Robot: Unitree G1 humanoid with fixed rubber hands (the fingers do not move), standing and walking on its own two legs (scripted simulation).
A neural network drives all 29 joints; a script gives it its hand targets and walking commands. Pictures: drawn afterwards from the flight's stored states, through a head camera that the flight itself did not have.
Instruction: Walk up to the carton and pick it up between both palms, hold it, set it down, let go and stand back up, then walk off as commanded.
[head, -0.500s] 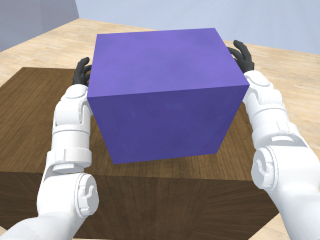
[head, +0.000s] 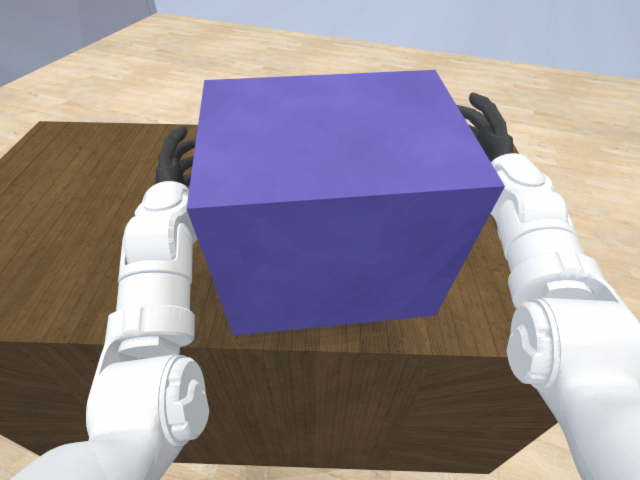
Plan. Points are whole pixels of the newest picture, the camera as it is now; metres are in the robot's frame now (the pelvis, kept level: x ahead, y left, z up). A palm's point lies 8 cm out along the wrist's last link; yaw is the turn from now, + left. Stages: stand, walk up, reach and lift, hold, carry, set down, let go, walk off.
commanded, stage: set down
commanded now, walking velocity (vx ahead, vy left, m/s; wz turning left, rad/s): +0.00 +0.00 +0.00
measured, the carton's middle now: (330, 208) +0.42 +0.00 +0.13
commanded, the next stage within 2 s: none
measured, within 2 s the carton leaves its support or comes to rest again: rests again in 1.66 s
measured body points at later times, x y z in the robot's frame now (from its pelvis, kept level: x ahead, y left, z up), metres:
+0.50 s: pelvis +0.01 -0.01 +0.00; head +0.03 -0.02 +0.45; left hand +0.43 +0.19 +0.14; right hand +0.48 -0.20 +0.17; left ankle +0.00 +0.15 -0.74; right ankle +0.00 -0.12 -0.74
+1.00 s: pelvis +0.02 -0.01 +0.00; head +0.06 -0.03 +0.45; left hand +0.43 +0.18 +0.10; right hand +0.50 -0.20 +0.14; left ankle +0.00 +0.15 -0.74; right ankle +0.00 -0.12 -0.74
